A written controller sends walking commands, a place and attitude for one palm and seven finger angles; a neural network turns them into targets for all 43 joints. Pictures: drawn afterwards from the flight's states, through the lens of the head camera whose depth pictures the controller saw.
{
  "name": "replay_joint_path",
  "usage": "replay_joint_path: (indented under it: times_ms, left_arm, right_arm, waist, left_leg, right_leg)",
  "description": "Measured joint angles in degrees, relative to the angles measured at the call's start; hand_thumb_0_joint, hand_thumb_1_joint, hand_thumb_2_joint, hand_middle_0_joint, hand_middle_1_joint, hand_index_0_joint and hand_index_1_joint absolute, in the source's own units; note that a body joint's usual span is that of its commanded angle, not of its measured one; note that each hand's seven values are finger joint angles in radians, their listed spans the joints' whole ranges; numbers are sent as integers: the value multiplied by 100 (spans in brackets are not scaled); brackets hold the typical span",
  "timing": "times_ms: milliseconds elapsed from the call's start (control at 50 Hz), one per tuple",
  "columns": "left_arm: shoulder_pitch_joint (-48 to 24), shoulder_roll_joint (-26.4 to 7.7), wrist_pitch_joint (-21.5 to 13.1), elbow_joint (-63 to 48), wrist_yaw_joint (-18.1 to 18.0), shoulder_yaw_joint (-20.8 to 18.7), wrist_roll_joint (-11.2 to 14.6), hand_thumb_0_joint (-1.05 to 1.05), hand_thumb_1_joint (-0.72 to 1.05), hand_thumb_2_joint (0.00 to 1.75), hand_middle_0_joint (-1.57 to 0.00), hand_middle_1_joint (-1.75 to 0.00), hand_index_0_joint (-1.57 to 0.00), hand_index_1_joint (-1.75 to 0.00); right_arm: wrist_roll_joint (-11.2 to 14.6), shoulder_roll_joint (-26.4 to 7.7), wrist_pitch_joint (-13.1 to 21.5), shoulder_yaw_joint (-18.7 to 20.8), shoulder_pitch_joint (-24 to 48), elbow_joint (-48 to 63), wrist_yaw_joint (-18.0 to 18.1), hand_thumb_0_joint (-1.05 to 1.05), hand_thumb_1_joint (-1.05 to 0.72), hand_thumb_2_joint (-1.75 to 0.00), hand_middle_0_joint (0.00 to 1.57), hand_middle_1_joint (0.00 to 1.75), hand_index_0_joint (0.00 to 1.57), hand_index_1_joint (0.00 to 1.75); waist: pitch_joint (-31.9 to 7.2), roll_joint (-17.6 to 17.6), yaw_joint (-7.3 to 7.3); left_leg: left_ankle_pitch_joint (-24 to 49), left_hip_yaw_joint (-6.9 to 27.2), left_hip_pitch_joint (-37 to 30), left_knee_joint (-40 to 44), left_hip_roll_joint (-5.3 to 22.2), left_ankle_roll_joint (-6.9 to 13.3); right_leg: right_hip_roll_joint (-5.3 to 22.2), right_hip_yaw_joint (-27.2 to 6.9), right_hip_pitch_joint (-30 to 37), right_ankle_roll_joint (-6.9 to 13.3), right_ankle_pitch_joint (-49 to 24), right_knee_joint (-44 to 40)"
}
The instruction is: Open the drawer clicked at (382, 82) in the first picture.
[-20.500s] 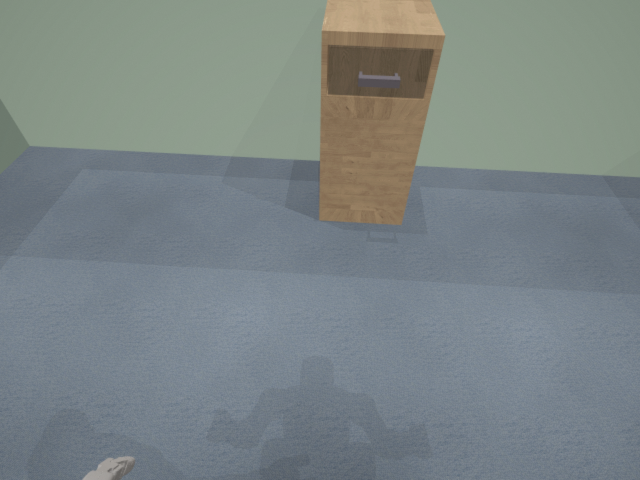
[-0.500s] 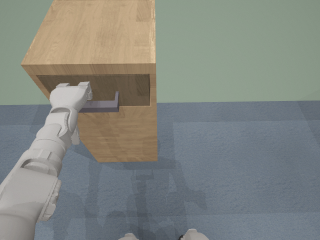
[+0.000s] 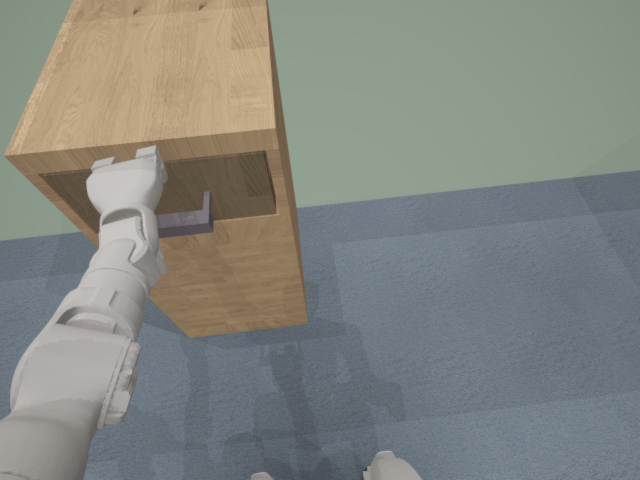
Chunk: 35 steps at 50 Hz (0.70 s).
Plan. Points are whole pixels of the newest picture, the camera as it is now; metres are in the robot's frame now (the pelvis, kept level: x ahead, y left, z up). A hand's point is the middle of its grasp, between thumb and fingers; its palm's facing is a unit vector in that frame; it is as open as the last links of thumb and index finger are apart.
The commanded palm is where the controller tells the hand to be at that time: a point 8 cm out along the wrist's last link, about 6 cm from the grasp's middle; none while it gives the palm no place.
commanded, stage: move the hooked fingers above the handle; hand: left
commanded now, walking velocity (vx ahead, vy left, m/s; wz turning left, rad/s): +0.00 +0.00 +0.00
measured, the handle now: (171, 213) +0.53 +0.21 -0.05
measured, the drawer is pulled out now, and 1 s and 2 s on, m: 0.00 0.00 0.00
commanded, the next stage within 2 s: lower the fingers behind the handle in 0.86 s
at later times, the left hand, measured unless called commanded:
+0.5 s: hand (128, 214) +0.48 +0.24 +0.02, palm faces +0.00 +0.08 -1.00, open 13.8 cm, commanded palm +0.45 +0.21 +0.06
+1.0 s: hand (125, 243) +0.45 +0.25 +0.00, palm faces -0.17 -0.01 -0.98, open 13.8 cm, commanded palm +0.46 +0.21 +0.06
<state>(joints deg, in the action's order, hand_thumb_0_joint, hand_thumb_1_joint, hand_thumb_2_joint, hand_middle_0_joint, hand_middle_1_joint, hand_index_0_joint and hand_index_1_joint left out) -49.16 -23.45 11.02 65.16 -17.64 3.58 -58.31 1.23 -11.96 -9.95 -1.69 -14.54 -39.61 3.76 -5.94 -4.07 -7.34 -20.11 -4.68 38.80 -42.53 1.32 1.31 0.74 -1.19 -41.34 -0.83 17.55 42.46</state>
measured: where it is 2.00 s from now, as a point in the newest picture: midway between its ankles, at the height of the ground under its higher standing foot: outside the picture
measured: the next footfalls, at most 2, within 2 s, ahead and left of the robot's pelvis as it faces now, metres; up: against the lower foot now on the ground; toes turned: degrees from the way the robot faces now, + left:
none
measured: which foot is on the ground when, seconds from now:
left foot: down 0.00-1.00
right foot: down 0.00-1.00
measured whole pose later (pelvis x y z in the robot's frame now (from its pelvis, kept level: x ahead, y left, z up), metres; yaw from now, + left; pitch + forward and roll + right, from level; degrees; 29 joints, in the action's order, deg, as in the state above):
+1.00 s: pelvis +0.01 +0.00 -0.01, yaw +3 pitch +18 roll -1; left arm -45.1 -24.0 8.6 58.9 -15.3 9.7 -55.7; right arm -0.7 -14.7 -6.0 3.9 -17.2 -42.2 2.0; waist -6.2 -3.7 -3.8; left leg -21.4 -1.3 42.6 -45.6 0.8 1.1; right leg 1.4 2.1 -42.9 -0.6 19.1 43.7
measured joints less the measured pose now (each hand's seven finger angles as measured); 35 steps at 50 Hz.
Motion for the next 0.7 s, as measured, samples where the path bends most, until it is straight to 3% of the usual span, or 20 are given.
replay_joint_path:
  times_ms: [80, 140, 200, 260, 320, 360, 400, 460, 520, 560, 620, 660, 700]
  left_arm:
    - [297, -429, -778, -192, 692, 283, -75, 0, -49, 30, -34, -122, -32, -122]
    - [580, -373, -1512, -660, 895, 646, -13, 0, -49, 30, -33, -121, -31, -121]
    - [831, -153, -2220, -1105, 767, 660, -103, 0, -49, 30, -32, -121, -32, -120]
    - [963, -83, -2560, -1569, 165, 435, -416, 0, -49, 30, -34, -123, -32, -120]
    - [803, -101, -2467, -1621, -639, 170, -628, 0, -49, 30, -34, -123, -33, -120]
    - [523, -131, -2022, -1346, -1108, -5, -664, 0, -49, 30, -33, -123, -33, -120]
    - [181, -175, -1323, -893, -1327, -73, -651, 0, -49, 30, -33, -122, -32, -120]
    - [-131, -170, -419, -328, -1101, 84, -480, 0, -48, 30, -32, -121, -32, -121]
    - [-81, 39, 49, -259, -208, 480, -103, 0, -48, 30, -32, -121, -32, -123]
    - [74, 163, -114, -286, 383, 579, 97, 0, -48, 30, -32, -121, -32, -123]
    - [433, 256, -952, -600, 914, 498, 153, 0, -48, 30, -32, -120, -32, -122]
    - [659, 269, -1628, -897, 862, 362, -34, 0, -49, 30, -32, -120, -32, -121]
    - [792, 254, -2131, -1143, 521, 149, -293, 0, -49, 30, -32, -120, -32, -121]
  right_arm:
    - [-29, -61, 246, 118, -333, 177, 106, 1, -90, -89, 21, 30, 20, 30]
    - [-108, -203, 436, 343, -553, 118, 83, 1, -90, -89, 21, 30, 20, 30]
    - [-189, -358, 540, 517, -593, -22, 45, 1, -90, -89, 21, 30, 20, 30]
    - [-282, -461, 618, 658, -539, -106, -10, 1, -90, -89, 21, 30, 20, 30]
    - [-358, -493, 650, 701, -386, -175, -109, 1, -90, -89, 20, 30, 20, 30]
    - [-382, -458, 616, 660, -234, -222, -200, 1, -91, -89, 20, 30, 20, 30]
    - [-367, -392, 541, 592, -101, -238, -299, 1, -91, -89, 20, 30, 20, 30]
    - [-272, -278, 393, 503, -56, -207, -411, 1, -91, -89, 20, 30, 20, 30]
    - [-187, -169, 250, 432, -174, -170, -395, 1, -91, -89, 20, 30, 20, 30]
    - [-166, -104, 201, 352, -255, -139, -310, 1, -90, -89, 21, 30, 20, 30]
    - [-179, -30, 260, 271, -371, -40, -142, 1, -90, -89, 21, 30, 20, 30]
    - [-202, -14, 341, 274, -440, 47, -57, 1, -90, -89, 21, 30, 20, 30]
    - [-241, -39, 409, 302, -458, 89, -36, 1, -90, -89, 21, 30, 20, 30]
  waist:
    - [-9, 89, 102]
    - [-18, 149, 268]
    - [-42, 221, 327]
    - [-134, 249, 290]
    - [-239, 222, 194]
    - [-261, 202, 126]
    - [-235, 161, 78]
    - [-199, 64, 112]
    - [-203, -30, 192]
    - [-198, -37, 164]
    - [-163, 36, 85]
    - [-157, 101, 58]
    - [-165, 150, 41]
  left_leg:
    - [18, 123, -64, 25, 12, -36]
    - [-64, 270, 84, -178, -7, -50]
    - [-194, 379, 370, -501, -38, -46]
    - [-325, 441, 739, -843, -61, -46]
    - [-431, 458, 1056, -1126, -57, -46]
    - [-468, 440, 1181, -1229, -42, -42]
    - [-449, 413, 1207, -1212, -24, -48]
    - [-345, 339, 1042, -962, 0, -35]
    - [-219, 276, 653, -585, 2, -9]
    - [-162, 251, 361, -372, -11, 2]
    - [-151, 228, 77, -232, -18, -1]
    - [-191, 215, 72, -282, -8, -10]
    - [-254, 206, 211, -429, 6, -19]
  right_leg:
    - [-8, 125, 138, 48, -2, -81]
    - [22, 269, 88, 62, 89, 39]
    - [62, 372, -130, 62, 231, 308]
    - [93, 427, -462, 67, 369, 624]
    - [96, 436, -766, 65, 467, 886]
    - [84, 415, -900, 50, 488, 983]
    - [66, 386, -938, 35, 453, 963]
    - [34, 316, -807, 25, 318, 715]
    - [19, 260, -442, 16, 178, 346]
    - [25, 238, -169, 8, 132, 159]
    - [28, 219, 89, 9, 139, 61]
    - [19, 205, 80, 20, 178, 124]
    - [10, 194, -68, 32, 237, 276]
